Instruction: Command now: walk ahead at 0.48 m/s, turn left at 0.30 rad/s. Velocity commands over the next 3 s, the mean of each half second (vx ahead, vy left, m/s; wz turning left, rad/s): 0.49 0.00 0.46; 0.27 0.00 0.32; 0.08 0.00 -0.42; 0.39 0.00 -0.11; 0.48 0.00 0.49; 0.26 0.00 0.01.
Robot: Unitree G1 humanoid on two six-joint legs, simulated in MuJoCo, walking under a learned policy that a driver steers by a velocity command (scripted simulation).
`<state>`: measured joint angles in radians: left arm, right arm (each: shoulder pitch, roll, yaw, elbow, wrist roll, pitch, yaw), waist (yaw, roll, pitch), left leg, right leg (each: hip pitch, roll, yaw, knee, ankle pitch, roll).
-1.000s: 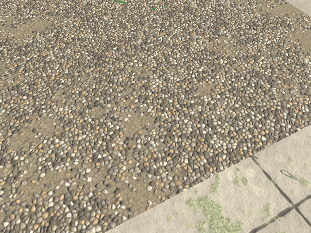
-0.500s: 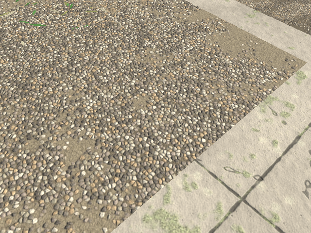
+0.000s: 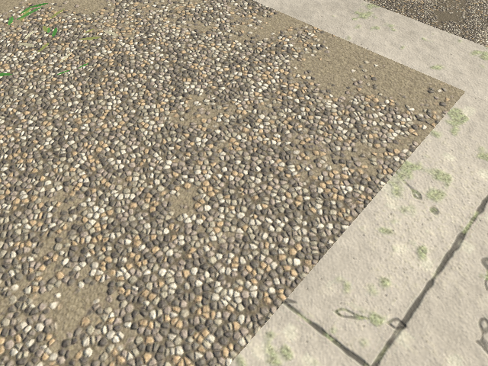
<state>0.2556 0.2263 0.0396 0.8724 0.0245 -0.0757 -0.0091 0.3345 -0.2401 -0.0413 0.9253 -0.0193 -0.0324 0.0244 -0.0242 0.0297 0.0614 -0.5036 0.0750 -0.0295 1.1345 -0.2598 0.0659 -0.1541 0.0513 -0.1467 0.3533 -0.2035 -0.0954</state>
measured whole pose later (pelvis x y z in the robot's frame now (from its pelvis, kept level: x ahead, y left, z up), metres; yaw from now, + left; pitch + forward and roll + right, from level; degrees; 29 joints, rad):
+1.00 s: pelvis +0.49 +0.06 -0.01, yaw +26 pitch +0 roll +1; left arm 0.20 0.23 0.01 0.82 0.01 -0.04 0.00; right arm 0.23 -0.27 -0.04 0.86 -0.03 0.01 -0.01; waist -0.01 0.02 0.09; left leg -0.35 -0.08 -0.07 1.03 -0.46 0.01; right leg -0.35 0.05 0.00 0.44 -0.08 -0.07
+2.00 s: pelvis +0.65 +0.04 +0.00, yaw +8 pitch +0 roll +0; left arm 0.33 0.22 0.03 0.88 0.03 -0.08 0.00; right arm 0.32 -0.26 -0.07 0.91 -0.03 -0.02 0.05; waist -0.01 0.05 0.01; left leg -0.59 0.05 -0.02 1.07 -0.20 0.06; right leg -0.01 0.03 -0.13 0.26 -0.25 -0.05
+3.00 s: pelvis +1.11 +0.17 -0.01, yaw +23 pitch +0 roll +1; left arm 0.24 0.25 0.04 0.84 0.01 -0.01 -0.01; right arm 0.18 -0.26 -0.03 0.82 -0.03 0.01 -0.02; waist 0.01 0.02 0.10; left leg -0.48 -0.02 -0.05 1.10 -0.41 -0.02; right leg -0.34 0.10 0.02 0.40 -0.06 -0.10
